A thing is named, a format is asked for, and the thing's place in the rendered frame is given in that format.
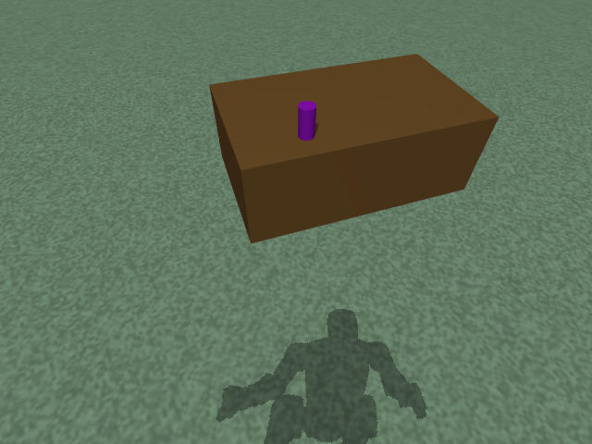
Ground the can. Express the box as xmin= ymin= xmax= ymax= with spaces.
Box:
xmin=298 ymin=101 xmax=316 ymax=141

